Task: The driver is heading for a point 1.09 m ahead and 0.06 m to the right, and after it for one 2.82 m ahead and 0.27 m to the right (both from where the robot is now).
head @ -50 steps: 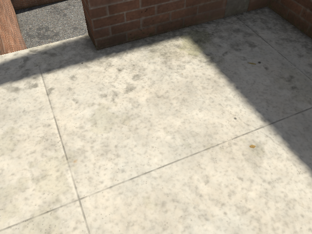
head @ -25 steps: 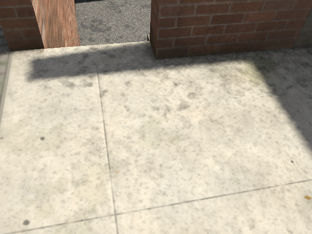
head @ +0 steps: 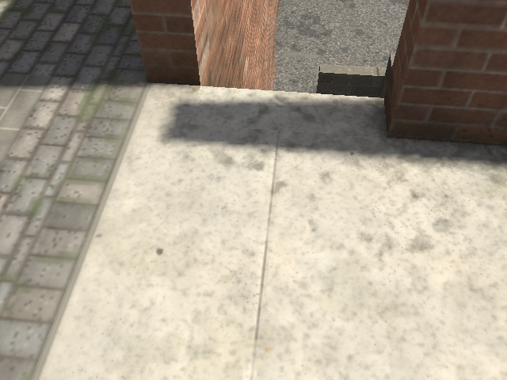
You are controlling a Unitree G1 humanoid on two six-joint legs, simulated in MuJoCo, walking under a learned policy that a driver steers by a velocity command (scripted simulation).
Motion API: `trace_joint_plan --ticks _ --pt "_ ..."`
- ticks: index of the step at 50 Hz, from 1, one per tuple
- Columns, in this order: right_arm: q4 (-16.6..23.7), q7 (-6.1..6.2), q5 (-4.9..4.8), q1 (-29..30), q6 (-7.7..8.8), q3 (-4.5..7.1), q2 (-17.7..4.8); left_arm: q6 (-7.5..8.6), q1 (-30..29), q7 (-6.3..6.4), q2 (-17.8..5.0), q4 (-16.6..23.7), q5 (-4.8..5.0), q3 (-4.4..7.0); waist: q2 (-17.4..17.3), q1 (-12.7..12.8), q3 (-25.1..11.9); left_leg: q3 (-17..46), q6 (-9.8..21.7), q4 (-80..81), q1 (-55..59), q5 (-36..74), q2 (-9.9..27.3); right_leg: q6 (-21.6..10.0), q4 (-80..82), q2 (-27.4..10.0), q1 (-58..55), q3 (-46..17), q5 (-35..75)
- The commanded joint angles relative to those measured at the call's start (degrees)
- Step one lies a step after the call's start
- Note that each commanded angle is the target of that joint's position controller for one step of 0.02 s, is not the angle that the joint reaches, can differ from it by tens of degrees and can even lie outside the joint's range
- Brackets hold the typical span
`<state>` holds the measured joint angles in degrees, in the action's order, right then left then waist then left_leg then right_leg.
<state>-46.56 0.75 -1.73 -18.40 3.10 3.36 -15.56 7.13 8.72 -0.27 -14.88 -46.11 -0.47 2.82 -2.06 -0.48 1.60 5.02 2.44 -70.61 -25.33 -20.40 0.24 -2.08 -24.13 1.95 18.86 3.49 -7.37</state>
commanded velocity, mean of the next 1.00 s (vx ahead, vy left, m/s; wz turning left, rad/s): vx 0.48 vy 0.00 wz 0.03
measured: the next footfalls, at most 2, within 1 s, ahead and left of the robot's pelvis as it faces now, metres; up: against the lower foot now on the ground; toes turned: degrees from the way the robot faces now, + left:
left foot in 0.38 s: +0.34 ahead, +0.20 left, +0.00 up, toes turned +15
right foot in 0.94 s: +0.68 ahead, +0.01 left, +0.00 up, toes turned -4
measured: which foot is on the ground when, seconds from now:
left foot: up 0.00-0.36, down 0.38-0.92, up 0.94-1.00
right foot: down 0.00-0.40, up 0.42-0.92, down 0.94-1.00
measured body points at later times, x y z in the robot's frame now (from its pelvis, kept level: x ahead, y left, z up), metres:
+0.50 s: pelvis +0.26 +0.09 -0.01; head +0.30 +0.12 +0.44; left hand +0.26 +0.38 -0.14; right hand +0.47 -0.12 -0.10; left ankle +0.30 +0.19 -0.74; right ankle +0.18 -0.09 -0.63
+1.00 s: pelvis +0.54 +0.09 -0.02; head +0.59 +0.08 +0.42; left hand +0.74 +0.33 -0.12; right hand +0.59 -0.19 -0.15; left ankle +0.34 +0.21 -0.65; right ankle +0.64 +0.02 -0.74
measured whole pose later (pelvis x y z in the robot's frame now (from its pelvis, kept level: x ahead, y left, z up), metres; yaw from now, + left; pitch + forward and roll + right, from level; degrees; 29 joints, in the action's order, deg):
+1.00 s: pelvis +0.54 +0.09 -0.02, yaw -4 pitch +3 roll +1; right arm -46.6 1.2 -0.1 -16.3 4.0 3.3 -15.3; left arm 3.4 5.5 -2.8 -15.9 -40.7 -0.1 3.6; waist 0.9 -1.1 3.6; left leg -3.9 -2.6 -63.5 -11.3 -32.3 1.1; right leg -6.6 -36.8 3.0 30.8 2.8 -8.8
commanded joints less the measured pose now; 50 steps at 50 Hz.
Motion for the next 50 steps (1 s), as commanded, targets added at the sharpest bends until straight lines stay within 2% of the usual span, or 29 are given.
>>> trace_joint_plan --ticks 1,3,5,10,14,16,17,18,19,20,21,22,23,24,25,27,30,33,36,39,41,43,44,45,46,47,48,49,50 --pt "4.78 -0.28 -0.25 -1.75 -0.27 0.83 -1.91 0.76 1.67 -0.29 -4.72 1.19 -0.04 1.32 6.44 0.03 -2.46 1.57 -0.04 0.33 -10.30 3.26 7.06 -9.55 15.41 -16.17 -9.16 -14.97 0.42" --pt "6.75 -0.21 0.13 0.87 -0.87 0.61 -1.37 1.20 2.32 -0.42 -6.37 0.12 0.37 1.96 5.49 -0.03 -0.72 1.38 -0.40 3.86 -13.08 5.34 8.02 -10.64 17.18 -17.00 -8.33 -11.29 4.45" --pt "8.36 -0.34 0.55 3.34 -0.89 0.56 -1.81 1.09 3.18 -0.31 -7.91 -0.53 0.28 2.51 4.57 0.34 -0.50 1.63 -0.98 8.10 -15.86 9.85 8.45 -11.10 17.64 -17.62 -9.98 -8.10 7.46" --pt "11.52 -2.31 0.40 12.24 0.12 0.04 -1.56 -0.09 4.92 0.07 -10.02 -1.16 0.52 2.78 4.29 3.49 0.73 -2.81 -0.65 24.00 -14.42 22.55 7.17 -8.42 16.14 -15.82 -13.30 1.21 10.35" --pt "14.86 -3.39 0.22 18.14 0.03 -0.30 -1.37 -1.40 9.19 -0.15 -11.71 -2.96 1.78 3.03 4.52 5.36 2.89 -5.38 0.96 31.68 -13.05 17.46 5.44 -7.36 14.61 -18.09 -18.26 2.06 8.56" --pt "15.66 -3.61 0.50 17.77 0.09 0.13 -2.61 -2.22 9.60 -0.18 -12.78 -3.68 2.28 3.24 5.54 3.93 2.69 -7.14 2.77 34.30 -10.40 11.05 3.36 -6.81 11.07 -19.44 -21.23 2.54 16.52" --pt "15.31 -3.57 0.76 15.05 0.14 0.82 -3.93 -2.58 8.97 -0.07 -13.47 -3.77 2.41 3.31 6.45 1.62 0.66 -8.71 3.91 36.02 -5.22 9.24 1.33 -6.08 6.20 -19.21 -21.75 3.77 26.54" --pt "13.17 -3.41 0.93 7.34 0.23 2.18 -6.01 -3.04 8.12 0.09 -13.41 -3.83 2.36 3.09 6.04 -3.13 -3.75 -10.63 5.37 39.81 5.97 12.18 -1.59 -4.68 -3.71 -17.35 -20.03 6.29 35.23" --pt "10.17 -2.68 0.83 -2.66 0.02 4.18 -9.95 -2.99 8.99 0.41 -11.26 -3.47 1.58 2.16 4.28 -7.28 -9.67 -8.34 7.00 38.93 22.48 14.98 -1.75 -2.53 -17.05 -14.68 -11.35 8.06 32.77" --pt "9.43 -1.65 1.49 -8.92 -0.15 5.66 -17.41 -2.00 13.17 -0.20 -4.76 -1.03 -0.29 -0.19 -10.09 -5.99 -17.25 18.21 14.91 39.87 45.31 14.34 15.31 1.32 -41.16 -7.82 12.82 8.05 -1.17" --pt "9.90 -1.77 1.30 -10.52 0.25 4.68 -15.51 -0.16 14.09 -0.92 -4.95 -2.19 1.35 -0.64 -11.45 -6.08 -26.97 40.26 20.87 51.00 49.65 10.30 24.39 1.46 -53.45 -2.04 21.65 -4.20 -26.89" --pt "9.50 -2.32 1.90 -8.19 0.87 3.29 -11.34 0.33 8.04 -1.24 -10.13 -1.05 4.04 1.03 -4.73 -7.13 -19.66 31.30 16.91 51.75 43.99 12.17 22.42 0.47 -56.52 -5.13 26.38 -7.81 -23.28" --pt "9.33 -2.37 1.78 -4.42 1.16 2.76 -9.53 0.26 4.82 -1.12 -9.12 0.18 4.30 0.80 -3.94 -5.27 -12.66 21.32 14.45 51.78 35.10 16.24 20.17 -0.09 -53.65 -7.54 26.70 -7.09 -18.25" --pt "9.41 -2.52 1.57 0.04 1.43 2.03 -7.14 -0.27 4.01 -0.74 -8.36 -0.24 3.06 0.82 -1.06 -2.91 -8.66 14.51 12.48 53.07 27.04 19.21 17.43 0.18 -49.56 -9.92 24.03 -7.08 -13.92" --pt "9.59 -2.61 1.67 3.01 1.87 1.49 -5.04 -1.24 5.25 -0.56 -8.27 -0.88 2.41 1.27 -2.28 -0.74 -6.44 9.28 11.04 55.32 21.39 20.11 15.15 0.42 -46.45 -11.34 20.44 -7.89 -10.53" --pt "8.73 -2.56 2.13 4.68 3.15 1.59 -4.49 -3.11 8.60 -0.50 -6.11 -2.22 2.45 1.21 -2.94 1.50 -5.38 4.27 10.65 59.40 16.28 21.76 13.85 1.20 -45.01 -11.15 15.95 -8.26 -5.97" --pt "6.67 -1.72 2.96 3.51 4.16 1.96 -4.90 -4.14 6.56 -0.05 -4.84 -1.59 2.39 1.42 -1.35 1.56 -2.08 -2.51 9.88 61.81 16.30 26.74 13.24 2.09 -40.30 -9.73 20.23 -10.60 0.41" --pt "5.11 -0.75 2.90 2.33 4.07 1.99 -5.04 -3.79 3.02 -0.36 -4.00 -0.33 1.94 1.44 -1.24 0.65 -0.25 -7.38 8.31 62.74 18.98 26.80 12.52 2.19 -30.55 -8.20 23.06 -11.02 9.06" --pt "3.94 -0.09 2.51 1.53 3.87 2.25 -6.26 -3.53 -2.16 -1.43 -2.58 1.49 1.49 0.78 -0.88 -1.37 1.93 -11.05 7.10 63.91 20.82 25.72 12.85 1.58 -21.00 -7.52 22.49 -7.43 14.87" --pt "1.89 0.34 1.99 -1.42 3.09 2.65 -7.10 -3.42 -6.96 -2.50 -1.69 4.10 1.38 0.18 -0.04 -3.49 4.18 -12.97 6.82 62.45 26.67 28.05 14.93 0.28 -15.77 -7.36 25.19 -5.02 13.24" --pt "1.03 0.51 1.52 -2.26 2.16 2.90 -7.68 -3.34 -9.19 -3.33 -1.79 6.07 1.46 0.10 -0.23 -3.92 4.68 -13.93 6.44 59.91 30.89 32.05 16.22 -0.85 -13.98 -6.91 26.73 -3.02 8.89" --pt "1.02 0.83 1.28 -1.11 1.22 3.13 -8.76 -3.35 -9.07 -4.08 -2.44 7.56 1.68 0.41 -1.35 -2.54 3.43 -15.68 5.31 55.29 32.60 44.55 16.51 -2.66 -12.60 -4.96 23.37 0.04 3.44" --pt "1.45 1.20 1.25 0.05 0.68 3.30 -9.68 -3.45 -7.31 -4.21 -3.41 7.81 1.57 0.92 -2.70 -1.10 1.78 -16.52 4.43 50.61 32.62 57.11 15.98 -3.65 -12.66 -2.59 19.28 2.44 0.57" --pt "1.93 1.63 1.19 0.95 0.05 3.42 -10.44 -3.48 -2.66 -4.16 -4.97 7.19 1.48 1.76 -3.98 1.39 -1.34 -16.99 3.43 43.34 31.99 67.66 15.14 -4.66 -12.87 0.27 12.91 4.39 -1.42" --pt "2.38 1.89 0.96 2.22 -0.34 3.38 -10.97 -3.32 5.55 -3.78 -7.82 5.54 1.44 3.23 -3.62 5.78 -5.89 -17.51 1.73 32.19 28.58 69.16 13.23 -6.28 -9.33 2.65 1.57 4.39 2.26" --pt "3.29 1.98 0.78 2.82 0.23 3.02 -10.60 -3.44 12.89 -2.58 -11.70 4.29 0.93 4.90 -0.14 9.84 -10.37 -17.53 -1.69 16.46 18.00 54.61 9.79 -8.86 -4.73 0.34 -13.82 -1.95 13.92" --pt "5.61 0.82 3.93 -4.50 1.59 0.39 -1.37 -3.67 12.54 -1.40 -18.47 4.85 0.07 5.80 17.83 2.29 -16.93 -14.62 -6.23 -6.89 -8.17 -11.91 -1.06 -18.85 -9.65 -17.04 -37.44 -27.52 39.19" --pt "5.59 -0.15 2.37 -4.40 3.48 0.11 -5.11 -3.44 13.97 -1.54 -16.81 7.11 -0.18 5.25 11.74 5.41 -31.46 0.20 -6.10 -17.56 -12.32 -19.52 -4.83 -26.49 -3.06 -24.08 -43.63 -46.20 36.96" --pt "7.13 -0.43 0.25 2.40 3.99 0.95 -7.92 -3.51 11.33 -1.61 -13.67 7.94 -0.14 4.51 6.67 6.97 -26.11 3.00 -4.77 -16.28 -15.03 -14.26 -1.17 -22.97 -1.45 -21.38 -39.10 -37.33 38.13"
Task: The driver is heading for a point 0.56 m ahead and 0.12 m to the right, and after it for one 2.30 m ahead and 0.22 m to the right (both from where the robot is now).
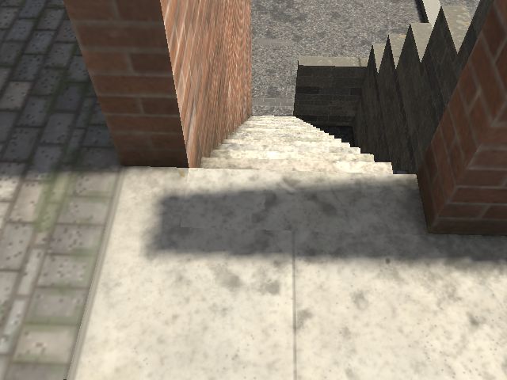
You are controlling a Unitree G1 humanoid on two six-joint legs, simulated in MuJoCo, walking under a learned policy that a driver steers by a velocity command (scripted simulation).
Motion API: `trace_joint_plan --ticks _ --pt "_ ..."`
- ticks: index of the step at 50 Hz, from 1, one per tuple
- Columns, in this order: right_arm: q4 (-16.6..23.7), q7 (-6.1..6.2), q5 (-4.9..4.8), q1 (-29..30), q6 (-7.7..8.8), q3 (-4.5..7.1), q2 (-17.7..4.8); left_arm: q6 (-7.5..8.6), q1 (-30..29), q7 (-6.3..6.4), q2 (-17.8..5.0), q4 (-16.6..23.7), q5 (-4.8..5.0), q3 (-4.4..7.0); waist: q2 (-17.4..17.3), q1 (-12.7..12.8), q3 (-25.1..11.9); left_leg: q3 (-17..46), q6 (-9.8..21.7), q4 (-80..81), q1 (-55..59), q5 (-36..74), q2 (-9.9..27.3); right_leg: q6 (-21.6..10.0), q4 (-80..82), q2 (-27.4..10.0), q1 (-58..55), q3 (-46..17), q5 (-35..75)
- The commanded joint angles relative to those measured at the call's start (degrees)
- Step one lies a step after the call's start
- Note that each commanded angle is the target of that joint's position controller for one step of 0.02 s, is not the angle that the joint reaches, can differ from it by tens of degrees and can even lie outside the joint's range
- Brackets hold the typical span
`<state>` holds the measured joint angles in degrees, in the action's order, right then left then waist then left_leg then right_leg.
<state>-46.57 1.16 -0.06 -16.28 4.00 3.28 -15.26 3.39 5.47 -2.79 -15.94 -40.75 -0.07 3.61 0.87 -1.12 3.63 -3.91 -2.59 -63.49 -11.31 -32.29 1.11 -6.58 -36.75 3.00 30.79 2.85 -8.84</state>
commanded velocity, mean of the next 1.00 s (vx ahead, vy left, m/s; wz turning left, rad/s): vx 0.07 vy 0.00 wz -0.56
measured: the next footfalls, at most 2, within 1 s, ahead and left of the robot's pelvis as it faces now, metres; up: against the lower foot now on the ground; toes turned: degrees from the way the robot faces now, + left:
left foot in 0.44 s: +0.26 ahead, +0.13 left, +0.00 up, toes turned -22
right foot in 0.84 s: +0.11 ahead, -0.10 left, +0.00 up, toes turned -33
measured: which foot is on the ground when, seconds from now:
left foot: up 0.00-0.42, down 0.44-0.84, up 0.86-1.00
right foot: down 0.00-0.44, up 0.46-0.82, down 0.84-1.00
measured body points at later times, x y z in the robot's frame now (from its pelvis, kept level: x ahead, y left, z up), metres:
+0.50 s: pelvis +0.15 +0.04 +0.02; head +0.18 +0.04 +0.47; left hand +0.39 +0.26 -0.07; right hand +0.22 -0.27 -0.06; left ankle +0.23 +0.14 -0.71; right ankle +0.09 -0.06 -0.68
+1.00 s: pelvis +0.13 +0.00 +0.03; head +0.14 -0.05 +0.47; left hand +0.41 +0.14 -0.05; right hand +0.09 -0.32 -0.09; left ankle +0.20 +0.14 -0.63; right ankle +0.08 -0.08 -0.71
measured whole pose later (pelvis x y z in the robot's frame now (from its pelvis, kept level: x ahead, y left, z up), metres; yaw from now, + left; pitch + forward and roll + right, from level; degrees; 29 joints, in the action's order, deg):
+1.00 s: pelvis +0.13 +0.00 +0.03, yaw -35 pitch +3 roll +2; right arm -40.8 2.3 0.4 -8.1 -1.1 5.3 -18.5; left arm -1.2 11.5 0.2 -15.6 -35.3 -0.2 3.6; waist -3.0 -0.1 1.9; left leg 0.5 -3.8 -63.8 -31.5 -24.5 1.9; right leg -2.8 -28.8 1.6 17.1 -2.0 -14.1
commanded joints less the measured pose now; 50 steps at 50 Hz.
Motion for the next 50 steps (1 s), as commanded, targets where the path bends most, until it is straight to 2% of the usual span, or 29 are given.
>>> trace_joint_plan --ticks 1,2,3,4,6,9,14,18,20,21,22,23,24,25,26,27,29,34,37,39,41,42,43,44,45,46,47,48,50 --pt "8.39 -0.41 -1.24 3.21 3.10 0.71 -7.68 0.20 10.69 1.03 -9.87 2.86 0.91 3.14 -0.20 5.62 -19.45 10.54 0.82 -17.78 -30.71 2.67 0.37 -15.31 11.97 -19.34 -42.20 -29.50 36.44" --pt "7.97 0.30 -0.12 4.27 2.53 0.94 -7.76 -0.08 7.37 1.30 -8.05 3.61 1.66 2.57 -3.08 3.56 -13.87 9.48 0.33 -14.12 -29.36 5.00 1.96 -13.26 13.72 -16.98 -33.31 -25.65 34.87" --pt "8.24 0.67 0.35 3.41 1.58 1.44 -8.54 -0.36 5.44 1.64 -7.20 4.39 1.16 2.24 -2.38 1.39 -11.65 9.66 0.10 -11.57 -25.56 6.73 2.93 -12.65 15.64 -15.49 -26.10 -23.26 34.71" --pt "8.52 0.78 0.49 2.56 0.57 1.62 -8.50 -0.60 4.54 1.72 -7.38 4.98 0.35 2.24 -1.35 -0.01 -10.54 9.51 -0.11 -9.33 -22.57 7.63 2.98 -12.20 16.97 -14.31 -21.21 -21.98 34.92" --pt "8.46 1.15 0.82 1.03 -0.58 1.06 -6.24 -0.60 4.04 2.00 -8.54 4.95 0.01 2.63 0.09 -1.24 -10.18 8.27 -1.22 -2.96 -20.69 9.19 2.36 -11.59 17.24 -12.57 -16.53 -18.71 39.79" --pt "9.00 1.73 1.19 2.86 -1.37 0.57 -5.15 -1.62 4.78 3.11 -10.18 4.76 0.49 3.10 1.86 -0.73 -12.50 7.88 -2.85 5.39 -20.45 14.83 0.63 -9.79 15.54 -10.66 -15.88 -17.14 39.66" --pt "10.92 1.25 0.46 9.68 -2.08 0.48 -5.44 -4.20 4.55 4.65 -10.02 5.62 1.16 2.98 5.14 1.54 -12.53 9.30 -3.28 16.28 -19.66 21.25 -1.32 -5.92 14.04 -9.03 -16.29 -21.49 20.12" --pt "11.90 0.48 0.13 11.59 -1.13 0.96 -6.36 -5.01 4.63 4.73 -9.71 6.52 0.91 2.87 7.89 2.34 -11.27 10.40 -1.93 25.06 -17.38 17.51 -3.14 -5.24 10.82 -9.64 -19.63 -27.89 16.93" --pt "11.38 0.11 -0.04 8.97 -0.32 1.49 -6.75 -5.21 2.80 4.80 -9.18 7.43 1.42 2.67 8.77 0.26 -10.83 9.92 -0.20 35.73 -11.64 21.61 -3.26 -3.39 8.03 -8.19 -20.26 -29.92 16.55" --pt "10.71 0.04 0.11 6.86 0.08 1.93 -7.54 -5.30 2.25 4.88 -8.22 8.02 1.53 2.37 8.19 -0.76 -10.70 10.19 1.15 42.14 -5.12 29.57 -1.00 -1.37 5.69 -6.07 -17.56 -29.29 12.25" --pt "11.20 0.45 1.12 5.63 -0.03 2.81 -11.32 -5.24 4.82 4.77 -5.16 8.58 0.64 1.47 0.28 0.76 -13.39 18.77 5.43 41.82 4.02 40.12 10.38 1.57 -3.39 -2.06 -11.25 -24.54 -3.63" --pt "10.86 0.57 2.92 6.09 -1.01 3.59 -14.47 -4.85 8.59 4.62 -4.35 9.62 0.78 1.31 -16.99 4.20 -11.91 32.80 16.17 42.31 9.07 56.88 21.52 5.40 -14.28 7.23 1.70 -14.27 -29.59" --pt "11.14 0.47 2.39 4.57 -1.13 3.22 -11.37 -4.22 9.63 4.24 -9.80 8.74 0.04 2.64 -15.91 2.44 -13.37 37.47 21.05 42.61 9.07 57.26 25.45 8.32 -27.73 3.24 5.63 -12.63 -31.19" --pt "11.91 0.63 1.93 5.69 -1.24 2.41 -8.38 -4.51 8.76 4.10 -12.25 7.46 0.82 3.66 -10.36 1.85 -12.25 30.18 19.11 41.32 7.60 54.27 21.87 9.43 -33.23 1.41 6.07 -12.26 -26.70" --pt "12.24 0.73 1.38 7.67 -1.66 2.04 -6.88 -5.38 8.48 4.35 -11.43 6.41 1.16 3.80 -7.00 2.35 -10.73 23.81 15.98 40.71 6.06 50.38 17.43 10.61 -35.08 0.35 6.24 -11.25 -22.89" --pt "12.52 0.90 0.70 8.93 -2.04 1.80 -6.31 -6.17 7.89 4.50 -10.36 6.49 1.20 3.61 -6.63 2.25 -9.44 20.28 14.45 41.05 4.74 47.59 15.39 11.41 -35.98 -0.34 6.75 -10.53 -20.09" --pt "12.31 1.26 1.06 9.26 -2.81 1.97 -7.32 -6.83 6.66 4.09 -6.92 7.37 1.60 2.63 -8.06 1.97 -7.82 14.03 13.66 42.92 1.99 45.75 12.19 12.09 -32.69 -0.91 4.86 -6.91 -16.08" --pt "11.59 1.56 1.04 8.11 -3.90 3.11 -9.71 -6.62 2.27 3.29 -4.64 10.22 1.29 1.68 -11.88 -0.55 -10.26 9.59 15.38 43.58 4.69 43.99 14.59 11.72 -18.21 -3.82 -0.37 -3.53 -14.76" --pt "11.18 1.04 0.28 8.69 -3.94 3.66 -11.01 -6.82 2.76 2.50 -5.56 10.58 1.24 2.03 -12.88 -0.62 -10.48 8.13 15.11 43.52 3.33 40.74 16.05 10.12 -10.57 -4.16 -5.96 -1.37 -13.61" --pt "10.71 0.75 -0.41 8.78 -3.85 3.85 -11.45 -7.04 3.60 2.00 -6.02 10.69 1.27 2.46 -12.88 -0.16 -9.95 7.67 14.10 42.28 3.04 37.81 16.84 8.37 -4.53 -3.80 -8.74 -0.21 -11.87" --pt "10.12 0.73 -1.40 9.54 -3.95 3.79 -10.94 -7.01 7.58 1.67 -5.69 9.24 1.19 2.98 -11.44 2.21 -9.86 4.91 10.73 37.68 0.25 33.34 15.48 5.41 7.09 -1.77 -16.16 1.93 -4.21" --pt "8.85 0.56 -1.18 6.80 -3.97 3.39 -9.04 -6.88 9.74 2.07 -6.98 8.57 0.97 3.64 -7.50 2.50 -9.43 1.65 6.85 32.14 -4.81 27.50 13.21 3.47 12.34 -1.75 -22.51 -0.71 1.45" --pt "9.90 0.22 1.03 6.02 -4.08 2.33 -5.31 -6.48 11.15 3.01 -13.07 9.44 0.81 5.14 8.44 1.14 -8.72 -4.84 0.68 15.58 -18.83 9.06 6.66 -1.44 16.28 -14.98 -30.87 -19.68 17.39" --pt "13.43 0.67 1.76 10.73 -3.77 2.10 -5.56 -5.41 10.21 2.81 -17.29 10.90 -1.06 5.46 17.14 2.55 -8.48 0.85 -1.69 2.33 -30.03 -6.74 -0.56 -13.14 16.72 -26.05 -28.43 -34.00 27.41" --pt "13.35 0.99 0.89 13.49 -3.62 2.80 -8.02 -4.14 10.79 2.52 -13.89 10.52 -1.91 4.60 11.14 5.18 -10.41 6.45 -1.19 -4.01 -29.82 -5.26 0.63 -14.11 17.93 -24.54 -26.77 -31.48 22.53" --pt "12.51 1.11 0.08 12.84 -3.85 3.18 -8.81 -3.36 8.12 2.60 -11.52 9.93 -1.59 3.56 9.07 3.11 -8.61 7.42 -0.40 -5.10 -29.50 -0.29 1.60 -10.65 17.31 -20.95 -25.39 -25.87 19.88" --pt "10.82 1.49 0.31 11.06 -4.13 3.37 -8.47 -3.23 5.11 2.91 -9.65 9.93 -0.49 3.05 6.32 1.62 -8.45 7.67 -0.48 -3.78 -28.84 4.12 2.24 -7.34 16.56 -17.65 -24.95 -22.08 17.74" --pt "10.14 1.69 0.72 9.97 -4.46 3.49 -8.70 -3.30 3.17 3.19 -7.97 9.94 0.46 2.29 6.86 0.89 -8.50 7.41 -0.98 -3.25 -27.56 7.19 2.34 -6.03 16.16 -16.27 -24.28 -19.82 20.10" --pt "8.39 1.04 0.38 6.83 -4.63 3.00 -7.04 -3.22 2.18 3.72 -5.04 9.30 -0.20 0.84 6.81 -0.44 -10.79 6.46 -1.93 -3.32 -21.49 12.16 1.95 -5.65 15.97 -14.40 -22.80 -15.21 24.65"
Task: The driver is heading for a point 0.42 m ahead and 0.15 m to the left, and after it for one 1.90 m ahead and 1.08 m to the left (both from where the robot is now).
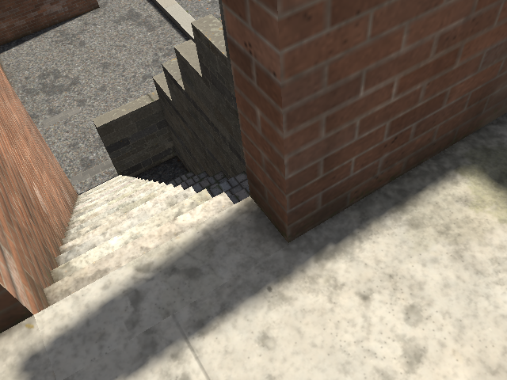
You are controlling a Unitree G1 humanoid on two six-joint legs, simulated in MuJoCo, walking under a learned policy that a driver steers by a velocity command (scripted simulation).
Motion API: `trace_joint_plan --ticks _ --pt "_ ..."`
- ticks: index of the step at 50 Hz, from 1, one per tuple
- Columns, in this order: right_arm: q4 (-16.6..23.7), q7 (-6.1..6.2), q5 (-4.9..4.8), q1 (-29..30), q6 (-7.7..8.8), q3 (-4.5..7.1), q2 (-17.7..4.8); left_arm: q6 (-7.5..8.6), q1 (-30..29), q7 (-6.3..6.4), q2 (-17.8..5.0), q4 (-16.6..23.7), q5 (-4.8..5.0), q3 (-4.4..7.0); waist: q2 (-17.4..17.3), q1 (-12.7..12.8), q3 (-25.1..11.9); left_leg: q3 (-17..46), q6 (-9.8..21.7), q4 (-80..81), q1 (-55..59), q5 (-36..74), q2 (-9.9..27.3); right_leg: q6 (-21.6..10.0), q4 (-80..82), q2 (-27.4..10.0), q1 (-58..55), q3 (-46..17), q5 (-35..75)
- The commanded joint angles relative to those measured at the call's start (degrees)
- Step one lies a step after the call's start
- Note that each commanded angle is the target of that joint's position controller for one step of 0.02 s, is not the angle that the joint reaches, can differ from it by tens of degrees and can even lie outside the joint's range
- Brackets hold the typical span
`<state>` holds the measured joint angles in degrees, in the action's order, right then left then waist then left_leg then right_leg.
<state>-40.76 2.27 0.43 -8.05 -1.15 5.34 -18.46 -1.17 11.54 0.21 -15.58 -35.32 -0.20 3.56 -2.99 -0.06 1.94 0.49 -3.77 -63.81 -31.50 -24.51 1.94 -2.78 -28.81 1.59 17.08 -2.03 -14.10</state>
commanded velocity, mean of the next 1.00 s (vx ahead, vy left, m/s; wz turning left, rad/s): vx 0.31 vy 0.00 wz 0.38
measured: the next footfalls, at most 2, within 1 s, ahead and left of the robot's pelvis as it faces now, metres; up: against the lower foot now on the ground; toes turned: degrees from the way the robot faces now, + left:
left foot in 0.46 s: +0.14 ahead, +0.18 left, +0.00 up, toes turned +14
right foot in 0.90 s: +0.50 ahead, +0.11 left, +0.00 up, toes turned +26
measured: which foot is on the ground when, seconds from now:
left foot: up 0.00-0.44, down 0.46-0.94, up 0.96-1.00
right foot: down 0.00-0.46, up 0.48-0.88, down 0.90-1.00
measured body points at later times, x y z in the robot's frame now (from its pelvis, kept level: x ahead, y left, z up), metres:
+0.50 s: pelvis +0.09 +0.08 -0.01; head +0.11 +0.10 +0.44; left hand +0.10 +0.38 -0.14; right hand +0.31 -0.16 -0.09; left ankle +0.10 +0.17 -0.74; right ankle +0.01 -0.09 -0.71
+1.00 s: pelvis +0.33 +0.15 -0.01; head +0.34 +0.18 +0.44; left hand +0.39 +0.46 -0.10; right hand +0.52 -0.06 -0.11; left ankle +0.13 +0.18 -0.65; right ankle +0.46 +0.09 -0.74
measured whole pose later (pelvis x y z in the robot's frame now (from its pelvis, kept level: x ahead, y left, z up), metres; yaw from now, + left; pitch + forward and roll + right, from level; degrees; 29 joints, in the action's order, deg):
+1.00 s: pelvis +0.33 +0.15 -0.01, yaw +28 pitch +5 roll -1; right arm -40.0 -4.5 3.2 -21.0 4.9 3.6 -17.2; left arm 6.0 5.2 -0.4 -14.8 -41.3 -2.6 0.1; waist 0.7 -1.8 -2.0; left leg 7.2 -2.4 -65.8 -19.4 -33.0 -5.6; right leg -2.1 -27.6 -0.1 26.4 3.3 -6.0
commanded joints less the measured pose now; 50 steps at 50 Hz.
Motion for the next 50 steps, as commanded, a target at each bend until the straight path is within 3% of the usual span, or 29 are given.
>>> trace_joint_plan --ticks 1,3,5,7,13,18,22,23,24,25,26,27,28,29,31,32,33,34,36,39,42,43,44,45,46,47,48,49,50 --pt "1.92 -0.43 -0.47 -2.14 0.45 0.52 -2.81 1.54 -4.06 0.84 -4.00 3.31 -0.51 0.33 10.29 -1.62 -9.53 1.88 -1.03 0.20 0.85 5.91 1.45 -9.20 8.17 -12.28 -9.15 -8.35 29.45" --pt "1.47 -1.38 -0.81 -1.37 0.50 -0.57 -0.94 1.76 -1.05 0.96 -3.64 1.28 -0.51 0.21 10.93 0.49 -9.07 0.51 -0.91 10.38 3.09 8.66 2.12 -8.43 11.58 -11.17 -10.33 -7.59 9.50" --pt "3.38 -1.83 -1.65 2.96 0.73 -0.48 -2.96 1.78 1.91 1.00 -8.93 0.08 -0.54 1.78 13.01 3.70 -4.22 -0.25 0.23 13.74 -0.32 7.06 1.51 -10.04 16.66 -14.40 -10.77 -13.54 -8.12" --pt "3.96 -1.95 -2.05 3.79 1.40 -0.29 -4.18 2.43 3.11 0.93 -9.71 -0.97 -0.64 2.14 11.69 4.40 -0.99 1.06 1.86 16.60 -3.85 5.41 1.95 -10.76 18.98 -17.35 -12.90 -17.05 -13.21" --pt "3.68 -2.78 -1.89 2.68 3.36 -0.87 -2.02 4.84 3.70 0.53 -9.38 -3.59 0.48 2.73 8.12 4.33 0.37 1.41 4.81 20.55 -5.67 5.60 3.21 -10.22 21.17 -18.98 -16.61 -12.91 -10.33" --pt "4.65 -4.12 -2.22 2.69 3.50 -1.45 -1.55 4.99 2.96 -0.59 -10.61 -4.64 1.40 3.58 7.91 3.63 0.03 -2.23 6.22 25.45 1.38 6.84 2.74 -8.87 19.80 -18.15 -13.12 -5.68 -6.43" --pt "2.38 -4.15 -1.90 -5.92 3.10 -0.60 -3.03 4.63 1.18 -0.85 -10.38 -5.22 1.87 3.51 5.70 -1.76 -2.45 -7.22 8.87 32.44 19.66 9.80 -2.32 -4.48 7.75 -14.72 -4.00 2.60 -0.66" --pt "0.77 -3.44 -2.48 -13.90 3.03 1.21 -6.96 4.99 0.84 -0.81 -7.70 -4.88 0.81 2.58 2.37 -5.24 -6.07 -1.94 11.41 34.12 30.97 8.61 -0.77 -1.29 -6.17 -11.02 2.17 8.26 6.19" --pt "0.77 -2.66 -2.26 -20.45 3.21 3.40 -16.07 5.91 -1.52 -0.76 -3.47 -0.52 -0.80 1.03 -14.72 -6.62 -7.96 28.21 20.90 43.84 43.57 2.12 14.18 4.92 -30.65 -1.41 22.81 12.61 -6.95" --pt "2.02 -3.24 -1.78 -20.50 4.48 2.47 -14.39 7.58 -3.21 -0.94 -5.23 0.18 0.20 1.14 -11.45 -7.18 -10.34 45.02 25.93 51.91 46.52 -6.91 18.73 4.46 -41.04 0.57 33.72 -0.38 -17.35" --pt "3.22 -3.38 -1.01 -17.06 5.31 1.33 -10.98 8.78 -3.70 -1.70 -8.92 0.45 1.73 1.69 -7.83 -6.33 -6.34 39.94 24.59 52.02 44.70 -5.45 18.78 3.05 -43.79 -2.94 37.84 -2.35 -13.39" --pt "4.12 -3.49 -0.61 -14.79 5.64 0.61 -8.43 9.22 -3.45 -1.91 -9.31 -0.29 1.65 1.68 -4.13 -4.72 -4.19 33.23 22.50 50.65 40.79 0.64 16.30 2.09 -41.62 -5.12 36.20 -2.06 -8.28" --pt "4.88 -3.32 -0.73 -12.19 5.39 0.18 -7.30 9.41 -3.32 -1.56 -9.57 -1.04 0.24 1.82 -0.04 -3.08 -2.07 27.67 20.53 50.19 36.35 9.32 13.87 2.36 -37.52 -6.69 33.70 -1.86 -4.37" --pt "5.53 -3.17 -0.34 -10.40 5.06 -0.18 -7.14 9.33 -2.97 -1.31 -10.32 -1.28 -1.49 2.28 0.13 -1.60 -1.50 23.31 19.16 50.76 32.01 17.77 11.72 2.97 -33.84 -7.58 29.34 -2.05 -1.61" --pt "5.74 -2.59 -0.42 -9.37 5.09 -0.30 -7.48 7.81 -1.46 -1.21 -8.28 -1.83 -1.86 1.63 -1.45 0.30 -2.12 18.52 18.77 51.32 28.27 29.70 9.25 5.20 -31.50 -6.47 25.37 -0.63 1.96" --pt "2.13 -4.91 4.53 -11.97 8.20 -2.81 -0.48 6.46 -0.56 -1.20 2.77 -1.46 -7.09 -2.56 -7.07 2.06 -9.69 14.31 18.08 50.70 27.07 19.20 5.99 5.00 -34.01 -4.93 22.51 -2.10 6.98" --pt "2.62 -6.09 4.97 -12.46 9.26 -2.34 -0.72 5.45 -0.61 -1.51 0.65 -1.62 -6.60 -2.48 -4.10 1.16 -4.75 13.54 18.18 50.84 23.45 18.47 5.09 5.27 -34.46 -4.60 24.42 -1.21 9.52" --pt "3.14 -7.19 4.94 -10.95 9.75 -2.05 -2.66 4.88 -1.93 -1.39 -1.81 -1.50 -5.81 -2.15 -1.05 1.48 -3.95 13.45 18.28 51.03 20.78 18.87 4.88 5.61 -31.41 -4.38 24.13 -0.15 11.17" --pt "3.84 -8.70 4.31 -9.50 9.87 -1.29 -5.01 4.29 -6.23 -1.09 -3.16 -0.16 -3.78 -2.69 0.40 0.74 -1.97 12.15 18.47 50.24 16.88 26.71 4.26 6.83 -21.61 -4.36 20.57 1.01 13.28" --pt "1.63 -8.39 3.22 -16.54 9.32 0.22 -9.67 4.44 -12.27 -1.37 -4.31 2.51 -2.10 -2.80 -0.71 -1.67 -2.46 15.72 17.41 45.06 23.16 47.20 7.08 7.59 -9.88 -2.27 18.85 1.53 13.09" --pt "0.86 -8.03 2.13 -19.53 7.91 1.19 -9.53 5.79 -15.82 -1.45 -4.86 1.94 -1.66 -2.97 -1.81 -3.51 -2.74 18.21 14.20 40.23 31.46 54.29 7.25 6.44 -2.71 -0.36 21.66 1.93 14.46" --pt "1.48 -7.81 1.92 -18.18 7.39 1.06 -8.73 6.17 -15.29 -1.00 -5.08 0.96 -1.22 -2.94 -1.87 -2.81 -4.09 17.83 12.73 38.34 31.90 56.59 6.52 5.93 -0.14 0.21 18.66 2.36 14.46" --pt "2.71 -7.84 1.88 -15.79 7.05 1.25 -8.68 6.40 -12.33 -0.71 -5.15 -0.37 -1.79 -2.96 -2.30 -0.72 -4.80 18.46 11.45 37.10 27.97 60.60 5.59 4.00 2.30 0.95 10.31 3.78 17.75" --pt "3.74 -8.01 2.30 -12.87 7.12 0.96 -8.64 6.94 -5.04 -0.51 -7.02 -3.39 -1.02 -2.51 -1.55 2.64 -5.91 15.72 8.72 32.98 21.06 61.64 2.18 1.37 3.98 1.79 -2.19 5.42 27.14" --pt "5.35 -8.58 2.71 -11.73 7.12 -0.42 -4.79 7.54 5.95 0.23 -9.50 -5.92 0.03 -1.68 3.34 6.55 -16.28 13.15 4.22 22.57 12.86 54.49 -3.03 -6.12 0.35 -5.31 -23.30 0.71 45.45" --pt "5.14 -7.10 4.66 -24.01 8.33 -3.19 3.12 7.75 17.11 -0.05 -11.01 -7.62 -0.23 -0.46 19.62 5.19 -35.41 10.31 -1.95 -3.89 -2.67 11.31 -10.09 -27.30 -4.67 -26.31 -51.55 -20.53 67.88" --pt "4.16 -6.98 2.96 -22.54 8.07 -1.57 -1.36 6.97 20.81 -0.46 -7.50 -8.62 -4.18 -1.01 10.70 7.99 -34.84 7.04 -2.40 -16.48 -6.94 -17.06 -9.87 -27.58 1.88 -31.95 -46.18 -29.18 63.24" --pt "6.76 -6.41 1.57 -13.86 6.83 -0.88 -2.21 7.38 13.90 -0.26 -10.59 -8.30 -3.87 0.40 6.40 5.96 -17.85 6.21 -0.96 -20.02 -9.36 -14.32 -5.53 -19.50 4.62 -27.55 -29.77 -21.10 53.40" --pt "6.61 -5.24 3.01 -11.09 6.04 -0.81 -3.59 7.30 3.79 -0.35 -5.82 -6.21 -2.08 -0.91 5.38 2.56 -11.86 4.96 -0.19 -17.16 -9.13 -11.28 -1.16 -14.98 7.79 -24.00 -17.62 -14.45 45.90"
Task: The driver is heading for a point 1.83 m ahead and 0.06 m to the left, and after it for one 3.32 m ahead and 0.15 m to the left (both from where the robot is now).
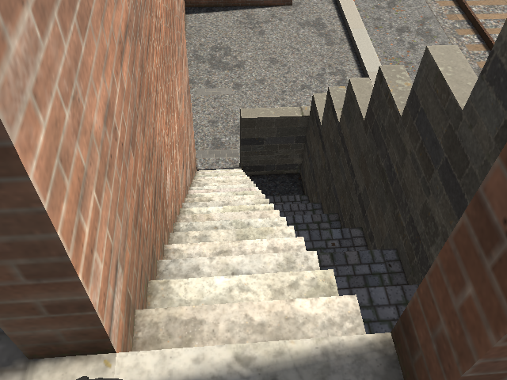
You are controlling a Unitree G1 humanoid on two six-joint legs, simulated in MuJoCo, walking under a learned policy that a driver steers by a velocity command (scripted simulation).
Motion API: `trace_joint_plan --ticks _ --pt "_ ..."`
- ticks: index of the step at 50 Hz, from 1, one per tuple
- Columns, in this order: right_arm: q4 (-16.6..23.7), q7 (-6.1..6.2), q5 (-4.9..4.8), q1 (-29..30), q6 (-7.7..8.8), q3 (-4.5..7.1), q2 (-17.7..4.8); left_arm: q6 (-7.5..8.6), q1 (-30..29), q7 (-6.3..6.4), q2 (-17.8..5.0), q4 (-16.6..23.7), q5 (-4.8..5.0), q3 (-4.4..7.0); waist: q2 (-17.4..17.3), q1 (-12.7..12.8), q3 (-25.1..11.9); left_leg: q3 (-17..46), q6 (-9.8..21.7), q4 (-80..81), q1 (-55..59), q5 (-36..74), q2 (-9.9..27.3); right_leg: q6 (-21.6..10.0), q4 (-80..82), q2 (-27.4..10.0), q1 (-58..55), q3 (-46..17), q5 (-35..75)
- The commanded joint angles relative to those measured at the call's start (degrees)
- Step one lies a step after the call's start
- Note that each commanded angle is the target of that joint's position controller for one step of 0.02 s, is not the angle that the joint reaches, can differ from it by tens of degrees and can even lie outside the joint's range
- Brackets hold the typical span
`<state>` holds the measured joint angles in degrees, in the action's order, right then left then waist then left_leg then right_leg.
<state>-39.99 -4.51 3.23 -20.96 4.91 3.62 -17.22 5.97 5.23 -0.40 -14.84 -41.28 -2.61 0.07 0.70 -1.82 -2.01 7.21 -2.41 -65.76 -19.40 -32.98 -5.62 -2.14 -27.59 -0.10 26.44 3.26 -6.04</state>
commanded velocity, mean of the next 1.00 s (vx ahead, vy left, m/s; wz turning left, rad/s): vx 0.04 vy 0.00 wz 0.08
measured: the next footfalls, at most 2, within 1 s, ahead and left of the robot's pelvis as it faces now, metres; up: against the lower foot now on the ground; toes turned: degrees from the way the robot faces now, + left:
left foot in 0.16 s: +0.08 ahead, +0.12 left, +0.00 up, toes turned +4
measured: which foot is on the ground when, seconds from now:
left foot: up 0.00-0.14, down 0.16-1.00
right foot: down 0.00-1.00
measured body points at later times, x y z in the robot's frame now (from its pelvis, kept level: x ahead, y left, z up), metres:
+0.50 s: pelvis +0.08 +0.01 +0.00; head +0.09 +0.02 +0.45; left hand +0.21 +0.27 -0.11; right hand +0.29 -0.22 -0.07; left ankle +0.04 +0.12 -0.73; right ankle +0.09 -0.12 -0.73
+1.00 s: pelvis +0.08 +0.01 +0.00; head +0.09 +0.01 +0.45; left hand +0.22 +0.27 -0.11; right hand +0.24 -0.26 -0.09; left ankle +0.04 +0.12 -0.73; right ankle +0.09 -0.12 -0.73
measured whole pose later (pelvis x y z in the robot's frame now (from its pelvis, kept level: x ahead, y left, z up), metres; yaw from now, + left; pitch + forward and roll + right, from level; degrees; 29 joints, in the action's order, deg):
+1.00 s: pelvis +0.08 +0.01 +0.00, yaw +3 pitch +1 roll +0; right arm -38.2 -3.1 0.9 -14.2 3.4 1.3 -18.1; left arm 3.7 5.8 -2.3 -15.4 -49.0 -0.1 0.4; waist 0.0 1.0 0.0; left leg -1.2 0.5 -34.0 -13.0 -21.5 0.4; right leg 0.8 -34.5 -3.2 16.9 4.7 -17.9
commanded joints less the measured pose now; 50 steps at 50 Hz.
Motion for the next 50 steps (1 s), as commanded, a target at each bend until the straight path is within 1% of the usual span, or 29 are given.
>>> trace_joint_plan --ticks 1,2,3,4,5,6,7,8,9,10,11,12,13,14,15,16,17,19,23,24,28,32,33,34,37,47,48,49,50 --pt "4.67 2.08 1.64 0.02 -0.34 0.04 -3.10 0.21 4.12 -0.20 -0.24 1.36 2.17 0.37 2.88 0.97 -8.45 -0.23 -1.25 -7.60 -15.57 -2.28 9.80 -13.23 7.85 -18.92 -20.19 -15.11 39.92" --pt "5.64 1.52 2.70 1.36 -0.55 -1.98 0.65 0.42 -2.39 -0.07 3.02 2.37 3.74 -1.36 2.31 -2.00 -6.91 -0.23 -2.55 0.85 -8.23 -5.54 12.57 -9.13 9.28 -15.30 -11.43 -10.88 35.94" --pt "4.00 0.15 2.06 -2.61 -0.85 -2.76 2.85 0.46 -8.29 -0.31 0.33 3.46 4.20 -0.85 2.57 -6.13 -7.61 -4.56 -4.36 9.24 3.61 -2.67 12.02 -5.94 9.01 -10.15 -2.41 -4.18 35.65" --pt "2.33 -1.63 0.50 -3.96 -1.06 -3.30 3.40 0.54 -9.67 -0.61 -4.00 3.05 3.29 0.47 1.73 -6.41 -7.18 -8.03 -6.21 18.38 7.39 5.72 10.74 -4.44 7.28 -6.00 0.40 -0.07 32.91" --pt "0.69 -3.06 -1.80 -6.02 -1.19 -3.30 2.40 0.55 -10.66 -1.08 -6.88 2.83 2.49 1.64 0.11 -6.15 -5.96 -10.57 -6.97 25.34 11.43 18.70 8.76 -4.02 5.66 -4.20 3.65 1.85 26.86" --pt "-0.14 -3.89 -3.02 -7.55 -1.02 -2.94 0.72 0.39 -10.29 -1.96 -7.95 1.89 1.50 2.05 0.50 -5.79 -4.17 -11.23 -6.34 29.28 13.69 24.74 7.19 -3.87 3.36 -4.51 6.37 0.78 18.44" --pt "0.18 -3.17 -2.83 -8.77 -0.01 -1.90 -2.27 0.11 -6.79 -3.08 -6.54 -0.03 1.20 1.82 -0.18 -5.42 -3.91 -10.42 -3.74 29.60 14.86 28.93 6.90 -2.75 1.19 -6.05 7.02 -1.75 8.70" --pt "2.51 -2.27 -2.60 -6.45 0.93 -1.25 -5.28 0.12 -2.00 -3.68 -3.37 -1.86 2.21 0.92 -2.06 -3.85 -3.67 -7.28 0.85 30.13 11.63 38.50 9.87 -0.54 0.11 -6.37 5.33 -3.84 0.00" --pt "7.37 -1.72 -3.23 4.44 1.93 -0.46 -10.54 0.24 6.43 -3.26 -3.98 -2.80 2.82 1.68 -6.19 4.01 -2.91 1.13 9.95 37.61 0.28 41.63 16.35 2.21 -1.98 -4.10 -4.15 -0.24 -9.19" --pt "9.45 -1.75 -2.72 12.06 2.15 -0.36 -9.86 0.61 6.77 -1.77 -4.58 -2.58 2.77 1.71 -5.72 6.24 -3.01 3.99 13.75 39.77 -3.89 33.19 18.56 4.64 -3.65 -2.19 -8.75 1.57 -6.52" --pt "9.36 -1.47 -2.98 13.53 1.85 -0.62 -7.47 0.32 3.18 -0.92 -6.14 -1.62 3.04 2.09 -4.97 5.03 -3.82 3.84 11.47 40.38 -5.97 20.72 16.78 4.84 -4.26 -2.54 -12.10 1.58 -4.44" --pt "9.12 -0.94 -3.81 13.83 1.63 -1.16 -5.30 -0.11 1.25 -0.48 -5.80 -0.80 2.96 2.08 -3.88 4.78 -4.39 3.23 8.90 40.40 -5.94 15.84 15.04 4.38 -3.42 -3.60 -13.64 0.67 -3.10" --pt "8.99 -0.63 -4.31 14.22 1.27 -1.60 -3.99 -0.37 0.87 -0.53 -4.99 -0.90 3.34 1.81 -3.00 4.71 -4.48 2.21 6.92 39.53 -4.01 15.45 13.75 4.23 -1.74 -4.24 -13.88 -0.51 -1.28" --pt "8.68 -0.54 -4.12 13.51 0.90 -1.62 -3.95 -0.48 0.52 -0.90 -4.61 -1.01 3.83 1.50 -2.36 4.03 -4.44 1.04 5.68 38.40 -1.57 17.86 12.82 3.89 -0.58 -4.37 -13.33 -1.14 0.89" --pt "8.30 -0.49 -3.70 11.97 0.72 -1.46 -4.30 -0.49 0.24 -1.24 -4.74 -1.11 3.87 1.48 -1.85 3.23 -4.46 0.17 5.21 37.39 0.39 21.17 12.32 3.48 -0.76 -4.22 -13.01 -1.03 3.72" --pt "8.05 -0.41 -3.32 10.78 0.70 -1.28 -4.71 -0.48 0.05 -1.44 -4.88 -1.16 3.69 1.53 -2.01 2.79 -4.73 -0.54 5.25 36.55 1.66 24.84 11.93 3.16 -1.34 -4.17 -13.10 -0.84 6.23" --pt "7.97 -0.10 -3.26 9.91 0.82 -1.04 -5.39 -0.37 -0.69 -1.72 -4.82 -0.80 3.38 1.50 -2.04 2.71 -4.99 -1.64 5.10 35.23 2.58 28.57 11.39 2.85 -2.05 -4.38 -12.91 -0.80 8.67" --pt "8.14 0.34 -3.03 9.51 0.87 -0.98 -4.91 -0.35 -0.18 -1.79 -5.13 -1.23 3.10 1.56 -2.12 2.62 -5.83 -2.27 5.09 34.03 4.31 34.80 11.20 2.81 -3.17 -4.44 -12.87 -0.43 10.14" --pt "8.65 0.64 -3.08 10.25 0.59 -0.63 -5.14 -0.64 0.24 -1.95 -5.26 -1.88 3.01 1.51 -2.07 2.91 -5.13 -2.54 4.49 33.41 5.21 36.62 10.63 3.39 -4.32 -4.91 -12.14 -0.19 8.08" --pt "8.63 0.33 -2.30 9.45 0.36 -0.65 -5.36 -0.81 -0.17 -2.10 -5.19 -1.71 3.32 1.43 -1.42 2.47 -4.46 -2.63 4.85 33.59 5.85 38.40 10.73 3.40 -4.55 -4.48 -11.33 -0.20 7.42" --pt "8.84 0.34 -2.49 10.21 0.10 -0.26 -6.61 -1.09 -0.52 -2.21 -5.78 -2.02 3.19 1.47 -1.74 2.81 -4.15 -3.14 4.69 33.84 5.72 37.86 9.96 3.65 -5.11 -4.63 -11.94 -0.13 5.98" --pt "8.62 0.57 -2.55 9.98 -0.07 -0.16 -7.18 -1.30 -1.01 -2.25 -6.10 -2.50 3.17 1.43 -1.25 3.06 -3.64 -3.57 4.33 34.86 4.72 34.64 9.36 3.70 -5.17 -4.69 -13.04 -0.23 4.69" --pt "8.63 0.52 -2.29 10.24 -0.18 -0.08 -7.77 -1.22 -1.47 -2.27 -6.40 -2.39 2.96 1.54 -1.28 2.91 -3.76 -3.74 4.16 34.81 4.54 34.08 9.34 3.50 -5.36 -4.84 -13.36 -0.59 4.55" --pt "8.32 0.50 -2.04 10.20 -0.16 -0.11 -7.65 -1.02 -1.85 -2.01 -6.55 -2.48 3.37 1.58 -0.51 2.79 -3.85 -3.83 4.13 35.10 4.18 33.75 9.50 3.56 -5.52 -4.93 -13.70 -0.63 4.50" --pt "7.69 0.63 -2.33 9.76 -0.22 -0.22 -7.86 -0.92 -1.80 -1.87 -6.59 -2.81 3.39 1.54 -0.53 3.05 -3.18 -4.25 4.07 35.92 3.08 31.55 9.18 3.56 -5.20 -5.06 -14.59 -0.95 4.21" --pt "5.97 0.91 -2.49 8.33 -0.54 -0.42 -8.26 -1.31 -2.19 -2.02 -7.18 -4.03 3.26 1.74 -0.12 3.24 -1.44 -5.33 3.88 38.14 1.57 26.11 8.90 3.44 -3.57 -4.76 -16.54 -1.49 3.37" --pt "5.79 1.35 -3.26 8.66 -0.55 -0.29 -8.25 -1.45 -1.23 -1.97 -7.14 -4.72 2.84 1.83 -1.06 3.74 -1.52 -4.88 3.79 39.35 0.78 19.25 9.01 3.40 -2.64 -5.15 -17.02 -1.45 -1.08" --pt "5.56 1.89 -2.67 7.40 -0.75 0.33 -9.71 -1.71 -1.15 -1.64 -8.66 -4.73 2.27 2.39 -0.98 3.14 0.30 -3.82 5.41 41.30 0.02 9.59 9.57 2.62 -2.35 -4.60 -15.45 -1.40 -9.08" --pt "5.00 2.75 -1.39 5.18 -0.84 1.73 -12.84 -1.89 -2.43 -1.07 -10.46 -4.12 1.37 3.16 -2.43 1.60 2.51 -1.08 8.85 43.84 0.63 -0.40 11.05 1.13 -3.21 -3.52 -11.31 -0.99 -18.04"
